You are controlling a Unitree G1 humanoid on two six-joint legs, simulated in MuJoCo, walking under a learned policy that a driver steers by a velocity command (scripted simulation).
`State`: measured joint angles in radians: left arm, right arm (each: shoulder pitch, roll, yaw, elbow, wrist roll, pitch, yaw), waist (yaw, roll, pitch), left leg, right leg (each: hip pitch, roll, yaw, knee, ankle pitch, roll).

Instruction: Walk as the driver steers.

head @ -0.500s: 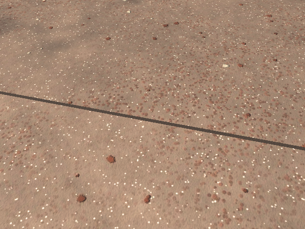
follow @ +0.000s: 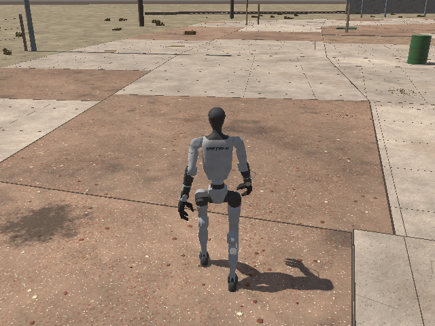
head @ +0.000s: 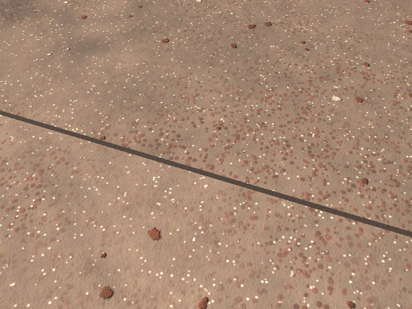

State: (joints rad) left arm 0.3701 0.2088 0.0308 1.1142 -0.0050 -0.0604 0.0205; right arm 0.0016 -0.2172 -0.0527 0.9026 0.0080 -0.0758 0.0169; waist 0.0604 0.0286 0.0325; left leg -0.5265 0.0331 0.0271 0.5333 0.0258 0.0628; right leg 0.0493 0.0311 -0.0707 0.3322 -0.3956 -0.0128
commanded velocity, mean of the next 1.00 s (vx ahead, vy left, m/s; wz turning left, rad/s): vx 0.22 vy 0.00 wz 0.00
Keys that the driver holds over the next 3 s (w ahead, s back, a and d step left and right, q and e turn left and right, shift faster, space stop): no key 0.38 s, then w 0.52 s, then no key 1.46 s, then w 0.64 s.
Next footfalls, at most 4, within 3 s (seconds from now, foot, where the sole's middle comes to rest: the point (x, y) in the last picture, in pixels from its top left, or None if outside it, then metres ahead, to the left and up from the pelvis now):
0.02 left None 0.19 0.13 -0.77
0.34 right None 0.12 -0.12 -0.77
1.08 right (256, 293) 0.53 -0.10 -0.77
1.44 left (182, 305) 0.48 0.13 -0.77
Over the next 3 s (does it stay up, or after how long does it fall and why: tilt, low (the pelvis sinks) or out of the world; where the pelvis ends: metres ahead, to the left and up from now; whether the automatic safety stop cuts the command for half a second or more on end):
stays up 0.65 0.03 0.00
